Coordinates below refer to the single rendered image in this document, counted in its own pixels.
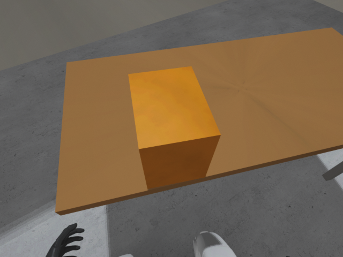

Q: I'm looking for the table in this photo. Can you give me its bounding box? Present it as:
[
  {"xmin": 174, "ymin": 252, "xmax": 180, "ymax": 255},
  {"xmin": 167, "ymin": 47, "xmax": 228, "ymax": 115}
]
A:
[{"xmin": 55, "ymin": 27, "xmax": 343, "ymax": 215}]

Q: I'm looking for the robot right thigh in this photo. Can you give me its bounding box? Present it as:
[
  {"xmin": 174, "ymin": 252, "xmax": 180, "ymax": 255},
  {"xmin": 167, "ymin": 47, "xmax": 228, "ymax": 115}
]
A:
[{"xmin": 193, "ymin": 232, "xmax": 236, "ymax": 257}]

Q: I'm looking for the robot left hand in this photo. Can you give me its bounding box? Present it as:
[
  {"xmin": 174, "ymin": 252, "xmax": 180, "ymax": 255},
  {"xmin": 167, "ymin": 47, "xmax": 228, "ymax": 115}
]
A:
[{"xmin": 46, "ymin": 223, "xmax": 85, "ymax": 257}]

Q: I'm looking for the carton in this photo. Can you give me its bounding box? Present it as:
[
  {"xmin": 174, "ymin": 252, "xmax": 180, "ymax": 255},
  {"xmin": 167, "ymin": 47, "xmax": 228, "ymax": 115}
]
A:
[{"xmin": 128, "ymin": 66, "xmax": 221, "ymax": 189}]

